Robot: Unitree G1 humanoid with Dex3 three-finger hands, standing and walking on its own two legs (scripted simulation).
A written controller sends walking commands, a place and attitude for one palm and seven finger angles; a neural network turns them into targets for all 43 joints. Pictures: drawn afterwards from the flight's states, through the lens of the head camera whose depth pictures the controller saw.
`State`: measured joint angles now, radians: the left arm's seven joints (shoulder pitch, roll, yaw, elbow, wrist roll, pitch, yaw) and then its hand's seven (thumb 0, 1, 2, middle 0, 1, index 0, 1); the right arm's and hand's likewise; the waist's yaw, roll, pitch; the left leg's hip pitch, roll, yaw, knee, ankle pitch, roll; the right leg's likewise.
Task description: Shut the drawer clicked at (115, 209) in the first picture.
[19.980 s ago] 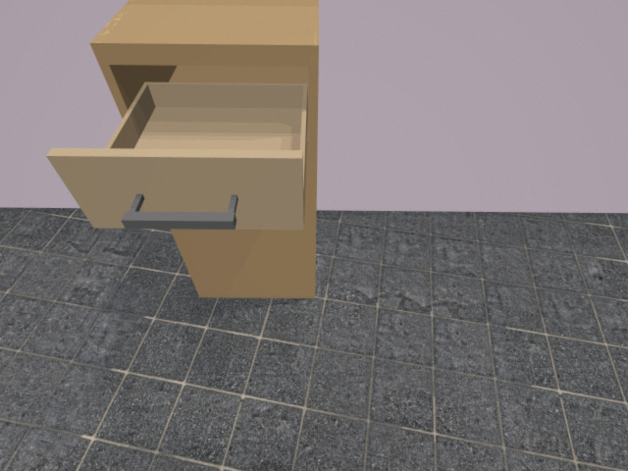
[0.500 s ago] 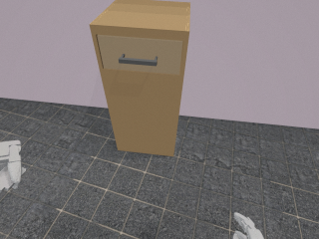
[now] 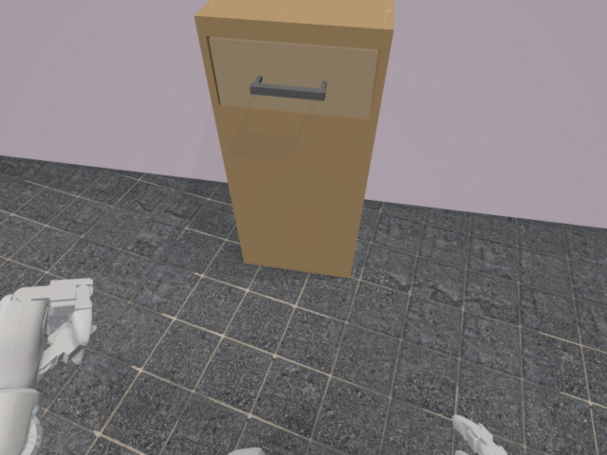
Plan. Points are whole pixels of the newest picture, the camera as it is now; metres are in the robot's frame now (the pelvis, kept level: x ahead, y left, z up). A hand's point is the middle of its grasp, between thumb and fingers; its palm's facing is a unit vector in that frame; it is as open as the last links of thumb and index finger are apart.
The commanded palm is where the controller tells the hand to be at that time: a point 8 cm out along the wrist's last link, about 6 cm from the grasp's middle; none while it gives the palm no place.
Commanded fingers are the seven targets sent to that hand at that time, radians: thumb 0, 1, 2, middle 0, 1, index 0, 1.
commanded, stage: let the arm hang, fingers relaxed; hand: left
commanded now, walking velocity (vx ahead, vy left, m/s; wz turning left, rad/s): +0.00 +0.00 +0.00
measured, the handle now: (289, 87) +0.87 +0.09 +0.05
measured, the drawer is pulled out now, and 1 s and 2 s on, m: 0.00 0.00 0.00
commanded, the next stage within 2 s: look to check the result in 1.04 s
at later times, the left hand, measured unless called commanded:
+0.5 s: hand out of the picture +0.00 +0.18 -0.16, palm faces +0.05 -0.97 -0.22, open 5.1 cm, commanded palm none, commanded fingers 0.00 0.90 0.90 -0.24 -0.34 -0.24 -0.34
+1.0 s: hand out of the picture +0.02 +0.18 -0.16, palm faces +0.00 -0.98 -0.19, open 7.3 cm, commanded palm none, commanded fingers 0.00 0.90 0.90 -0.20 -0.30 -0.20 -0.30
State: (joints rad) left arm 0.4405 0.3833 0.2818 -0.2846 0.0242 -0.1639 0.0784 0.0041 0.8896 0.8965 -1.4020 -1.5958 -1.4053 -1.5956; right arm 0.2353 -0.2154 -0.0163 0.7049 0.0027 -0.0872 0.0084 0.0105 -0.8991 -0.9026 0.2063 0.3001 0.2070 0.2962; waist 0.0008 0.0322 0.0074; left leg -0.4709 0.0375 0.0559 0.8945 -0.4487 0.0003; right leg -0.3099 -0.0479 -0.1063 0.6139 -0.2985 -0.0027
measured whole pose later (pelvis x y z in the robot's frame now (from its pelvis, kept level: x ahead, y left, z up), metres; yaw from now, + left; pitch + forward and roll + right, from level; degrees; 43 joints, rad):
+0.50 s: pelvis +0.00 -0.01 +0.01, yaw +0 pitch +0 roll -1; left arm 0.32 0.21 0.04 1.00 0.01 0.02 0.02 0.01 0.90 0.90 -0.61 -0.78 -0.61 -0.75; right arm 0.28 -0.18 -0.02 0.98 -0.02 0.01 -0.02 0.01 -0.91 -0.90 0.20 0.30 0.20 0.30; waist 0.01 -0.01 0.06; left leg -0.22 -0.01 0.00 0.52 -0.30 0.03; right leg -0.27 0.03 -0.02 0.51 -0.24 -0.02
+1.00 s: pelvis +0.00 +0.00 +0.02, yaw -2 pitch -1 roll +0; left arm 0.24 0.15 0.02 1.12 0.00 0.00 0.02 0.01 0.91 0.90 -0.20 -0.30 -0.20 -0.30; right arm 0.32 -0.12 0.00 1.12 -0.01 0.00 -0.03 0.00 -0.91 -0.90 0.20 0.30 0.20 0.30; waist -0.01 0.01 0.05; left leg -0.13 -0.04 0.04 0.39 -0.25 0.05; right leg -0.20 0.01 0.02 0.41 -0.18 0.00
